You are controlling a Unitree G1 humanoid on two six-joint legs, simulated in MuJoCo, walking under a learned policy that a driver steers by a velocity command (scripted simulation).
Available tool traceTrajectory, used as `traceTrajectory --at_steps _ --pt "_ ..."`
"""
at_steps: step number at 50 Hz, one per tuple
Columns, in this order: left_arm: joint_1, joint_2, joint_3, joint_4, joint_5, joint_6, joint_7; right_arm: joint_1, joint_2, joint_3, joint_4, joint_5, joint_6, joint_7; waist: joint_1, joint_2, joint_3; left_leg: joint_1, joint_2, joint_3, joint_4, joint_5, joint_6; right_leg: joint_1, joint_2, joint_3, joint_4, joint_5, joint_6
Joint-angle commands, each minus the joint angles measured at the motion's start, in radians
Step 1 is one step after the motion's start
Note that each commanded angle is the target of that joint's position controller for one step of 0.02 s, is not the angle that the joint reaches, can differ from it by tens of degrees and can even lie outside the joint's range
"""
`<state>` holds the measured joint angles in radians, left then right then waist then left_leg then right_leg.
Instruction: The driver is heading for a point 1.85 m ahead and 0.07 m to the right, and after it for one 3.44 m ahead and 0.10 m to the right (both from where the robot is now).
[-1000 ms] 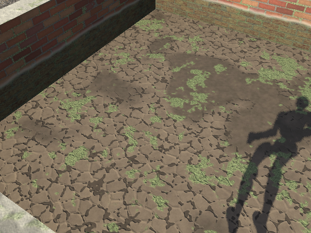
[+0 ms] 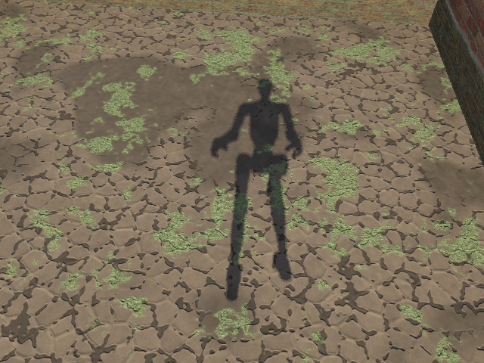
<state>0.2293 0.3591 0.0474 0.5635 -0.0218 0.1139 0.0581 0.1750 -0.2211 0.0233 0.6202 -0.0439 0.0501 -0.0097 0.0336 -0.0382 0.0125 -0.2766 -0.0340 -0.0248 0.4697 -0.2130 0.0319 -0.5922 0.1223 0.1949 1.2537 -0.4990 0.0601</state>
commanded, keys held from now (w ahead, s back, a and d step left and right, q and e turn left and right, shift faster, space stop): e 0.30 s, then no key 0.70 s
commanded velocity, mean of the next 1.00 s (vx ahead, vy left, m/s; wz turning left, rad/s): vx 0.00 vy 0.00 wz -0.31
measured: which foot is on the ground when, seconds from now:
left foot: down 0.00-0.30, up 0.32-0.62, down 0.64-1.00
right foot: up 0.00-0.28, down 0.30-1.00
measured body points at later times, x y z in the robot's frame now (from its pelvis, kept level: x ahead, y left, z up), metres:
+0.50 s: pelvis -0.04 -0.02 +0.00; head -0.01 -0.05 +0.45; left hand +0.17 +0.19 -0.09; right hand +0.01 -0.33 -0.12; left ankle -0.03 +0.12 -0.67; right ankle -0.05 -0.13 -0.74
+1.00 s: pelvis -0.01 +0.02 +0.00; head +0.00 +0.03 +0.45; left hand +0.17 +0.22 -0.11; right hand +0.02 -0.25 -0.11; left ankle -0.01 +0.13 -0.74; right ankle -0.05 -0.13 -0.74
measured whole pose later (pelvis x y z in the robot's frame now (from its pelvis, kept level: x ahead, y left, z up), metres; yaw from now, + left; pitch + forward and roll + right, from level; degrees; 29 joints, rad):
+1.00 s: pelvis -0.01 +0.02 +0.00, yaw -16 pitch +0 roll +0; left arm 0.25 0.25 -0.03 0.68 0.00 0.02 0.00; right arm 0.26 -0.23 0.03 0.70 0.00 0.08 -0.03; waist 0.00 -0.03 0.01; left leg -0.15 -0.04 -0.02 0.40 -0.25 0.03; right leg -0.19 -0.02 0.12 0.42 -0.23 0.05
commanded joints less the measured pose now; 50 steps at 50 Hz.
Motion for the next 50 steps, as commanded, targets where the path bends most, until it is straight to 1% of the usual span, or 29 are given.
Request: traceTrajectory --at_steps 1,4,6,7,8,10,11,13,14,15,16,17,18,19,21,23,24,25,28,30,31,32,33,34,35,37,38,42,50 --pt "0.106 0.081 0.032 -0.028 -0.002 0.009 0.025 -0.113 -0.131 -0.035 -0.091 0.016 -0.012 -0.015 0.062 0.085 -0.018 -0.028 0.253 -0.156 -0.179 0.285 0.205 -0.008 -0.04 -0.021 0.194 0.049 0.023" --pt "0.047 0.031 0.003 -0.07 0.0 0.021 0.019 -0.018 -0.136 -0.042 -0.053 0.008 0.013 -0.026 0.016 0.13 -0.046 0.123 0.254 -0.131 -0.169 0.17 0.224 -0.039 -0.069 -0.054 -0.011 0.063 0.034" --pt "-0.022 0.017 -0.014 -0.099 -0.018 0.011 0.003 0.02 -0.152 -0.059 -0.031 0.012 0.034 -0.038 -0.029 0.158 -0.041 0.18 0.277 -0.142 -0.183 0.054 0.235 -0.033 -0.105 -0.075 -0.216 0.04 0.03" --pt "-0.042 0.014 -0.021 -0.104 -0.018 -0.001 0.002 0.029 -0.175 -0.069 -0.015 0.018 0.041 -0.041 -0.052 0.176 -0.042 0.178 0.296 -0.147 -0.198 0.014 0.24 -0.005 -0.133 -0.094 -0.306 0.036 0.024" --pt "-0.035 -0.001 -0.028 -0.107 -0.023 -0.012 0.0 0.055 -0.188 -0.081 0.001 0.028 0.052 -0.044 -0.067 0.189 -0.08 0.217 0.302 -0.163 -0.207 -0.059 0.243 0.037 -0.151 -0.121 -0.398 0.023 0.006" --pt "-0.021 0.012 -0.028 -0.096 -0.02 -0.027 -0.01 0.056 -0.221 -0.098 0.018 0.045 0.064 -0.046 -0.079 0.202 -0.06 0.185 0.297 -0.146 -0.218 -0.1 0.233 0.117 -0.147 -0.182 -0.565 0.028 -0.033" --pt "0.012 0.012 -0.028 -0.082 -0.019 -0.032 -0.022 0.064 -0.224 -0.102 0.021 0.053 0.058 -0.04 -0.076 0.22 -0.063 0.167 0.293 -0.144 -0.209 -0.125 0.226 0.154 -0.136 -0.216 -0.596 0.045 -0.053" --pt "0.08 0.023 -0.016 -0.057 -0.004 -0.034 -0.028 0.016 -0.225 -0.104 0.022 0.063 0.049 -0.034 -0.033 0.207 -0.066 0.109 0.278 -0.095 -0.17 -0.098 0.183 0.277 -0.118 -0.247 -0.775 0.186 -0.105" --pt "0.108 0.025 -0.013 -0.053 0.014 -0.03 -0.027 0.022 -0.222 -0.105 0.036 0.065 0.039 -0.031 -0.015 0.19 -0.066 0.064 0.255 -0.06 -0.123 -0.048 0.139 0.348 -0.115 -0.225 -0.837 0.253 -0.128" --pt "0.171 0.046 -0.006 -0.048 0.031 -0.024 -0.027 -0.012 -0.205 -0.102 0.035 0.061 0.026 -0.027 0.015 0.115 -0.072 -0.044 0.2 0.005 0.026 -0.058 0.072 0.452 -0.184 -0.109 -0.874 0.335 -0.165" --pt "0.15 0.153 0.023 -0.055 0.039 -0.018 -0.028 -0.05 -0.126 -0.079 -0.007 0.046 0.0 -0.02 -0.004 -0.17 -0.039 -0.218 0.026 0.147 0.223 -0.191 -0.025 0.441 -0.349 0.189 -0.935 0.35 -0.273" --pt "0.145 0.163 0.029 -0.072 0.049 -0.023 -0.027 -0.136 -0.163 -0.086 -0.04 0.04 -0.02 -0.015 0.063 -0.184 -0.009 -0.353 0.007 0.047 0.444 -0.334 -0.05 0.424 -0.453 0.328 -1.012 0.314 -0.357" --pt "0.098 0.111 0.01 -0.074 0.063 -0.037 -0.02 -0.124 -0.184 -0.097 -0.044 0.054 -0.028 -0.008 0.027 -0.128 -0.014 -0.384 0.015 -0.04 0.617 -0.342 -0.058 0.408 -0.457 0.287 -1.0 0.333 -0.369" --pt "0.019 0.086 -0.002 -0.088 0.05 -0.055 -0.02 -0.023 -0.197 -0.108 0.002 0.057 -0.02 -0.019 -0.028 -0.105 -0.032 -0.336 0.018 -0.057 0.706 -0.331 -0.07 0.373 -0.412 0.184 -0.964 0.47 -0.342" --pt "-0.056 0.029 -0.022 -0.088 0.02 -0.066 -0.027 0.052 -0.199 -0.111 0.029 0.042 0.006 -0.038 -0.054 -0.102 -0.07 -0.301 0.025 -0.064 0.73 -0.266 -0.084 0.384 -0.356 0.087 -0.905 0.631 -0.293" --pt "-0.055 0.005 -0.033 -0.075 0.018 -0.058 -0.032 0.066 -0.175 -0.1 0.024 0.037 0.028 -0.041 -0.058 -0.105 -0.087 -0.242 0.016 -0.049 0.668 -0.227 -0.093 0.379 -0.33 0.059 -0.887 0.681 -0.29" --pt "-0.048 -0.01 -0.032 -0.057 0.015 -0.051 -0.035 0.053 -0.134 -0.082 0.013 0.045 0.029 -0.035 -0.051 -0.107 -0.106 -0.24 0.039 -0.051 0.569 -0.209 -0.09 0.444 -0.303 0.043 -0.853 0.638 -0.275" --pt "-0.035 -0.014 -0.03 -0.047 0.012 -0.047 -0.036 0.037 -0.115 -0.07 0.007 0.048 0.027 -0.027 -0.034 -0.112 -0.099 -0.221 0.045 -0.044 0.464 -0.211 -0.082 0.457 -0.294 0.04 -0.836 0.621 -0.267" --pt "0.004 0.01 -0.015 -0.013 0.007 -0.042 -0.033 0.015 -0.105 -0.055 -0.011 0.054 0.005 0.0 0.005 -0.142 -0.085 -0.127 0.045 -0.02 0.253 -0.279 -0.067 0.426 -0.302 0.095 -0.818 0.554 -0.28" --pt "-0.028 -0.006 -0.018 0.001 -0.007 -0.05 -0.031 0.051 -0.103 -0.05 -0.007 0.054 -0.011 0.007 -0.022 -0.12 -0.087 -0.022 0.055 -0.015 0.072 -0.138 -0.042 0.372 -0.296 0.137 -0.834 0.441 -0.262" --pt "-0.044 -0.022 -0.024 0.007 -0.011 -0.056 -0.035 0.085 -0.085 -0.04 0.001 0.041 -0.014 0.006 -0.053 -0.096 -0.085 0.082 0.059 -0.014 -0.081 0.027 -0.027 0.326 -0.282 0.144 -0.859 0.353 -0.228" --pt "-0.038 -0.017 -0.028 0.009 -0.003 -0.069 -0.041 0.095 -0.111 -0.037 -0.001 0.014 -0.011 0.0 -0.045 -0.074 -0.077 0.171 0.096 -0.049 -0.076 0.143 -0.008 0.272 -0.254 0.145 -0.875 0.271 -0.174" --pt "-0.013 -0.036 -0.032 0.002 0.013 -0.08 -0.053 0.05 -0.18 -0.046 -0.005 0.012 -0.015 -0.002 0.02 0.083 -0.057 0.125 0.141 -0.115 -0.026 0.204 0.027 0.267 -0.16 0.051 -0.878 0.15 -0.113" --pt "-0.023 -0.027 -0.035 0.008 0.029 -0.088 -0.059 0.024 -0.151 -0.039 -0.009 0.026 -0.018 0.0 0.004 0.156 -0.043 0.051 0.148 -0.153 -0.083 0.095 0.053 0.331 -0.142 0.005 -0.869 0.155 -0.067" --pt "-0.039 -0.01 -0.03 0.011 0.029 -0.093 -0.061 0.012 -0.125 -0.028 -0.013 0.032 -0.018 -0.001 -0.007 0.146 -0.021 0.041 0.146 -0.16 -0.111 0.034 0.05 0.346 -0.143 -0.004 -0.863 0.194 -0.05" --pt "-0.058 -0.032 -0.04 0.01 0.029 -0.088 -0.056 0.031 -0.139 -0.029 -0.006 0.043 -0.02 -0.003 -0.022 0.098 -0.009 0.07 0.134 -0.152 -0.125 0.045 0.032 0.351 -0.143 -0.011 -0.858 0.252 -0.053" --pt "-0.048 -0.043 -0.046 0.011 0.03 -0.088 -0.057 0.047 -0.137 -0.027 0.002 0.046 -0.021 -0.007 -0.022 0.1 -0.009 0.088 0.131 -0.149 -0.127 0.074 0.032 0.348 -0.148 -0.006 -0.869 0.276 -0.055" --pt "-0.017 -0.046 -0.054 0.03 0.023 -0.1 -0.057 0.082 -0.117 -0.019 0.01 0.041 -0.004 -0.019 -0.037 0.082 -0.018 0.157 0.123 -0.146 -0.132 0.157 0.038 0.333 -0.157 -0.01 -0.89 0.299 -0.044" --pt "0.005 -0.032 -0.057 0.042 0.017 -0.118 -0.052 0.099 -0.124 -0.02 0.03 0.043 0.021 -0.027 -0.044 0.048 -0.03 0.203 0.106 -0.141 -0.135 0.238 0.039 0.335 -0.17 -0.027 -0.886 0.338 -0.031"
Keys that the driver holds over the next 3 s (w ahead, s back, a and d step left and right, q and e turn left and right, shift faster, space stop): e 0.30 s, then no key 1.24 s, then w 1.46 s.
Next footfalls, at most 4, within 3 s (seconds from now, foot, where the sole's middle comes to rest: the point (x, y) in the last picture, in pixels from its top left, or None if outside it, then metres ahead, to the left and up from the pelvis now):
0.30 right None -0.01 -0.14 -0.78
0.64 left None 0.03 0.11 -0.78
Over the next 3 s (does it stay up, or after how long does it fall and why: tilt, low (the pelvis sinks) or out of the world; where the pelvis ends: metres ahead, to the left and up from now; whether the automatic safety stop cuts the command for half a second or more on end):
stays up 0.01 -0.01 -0.02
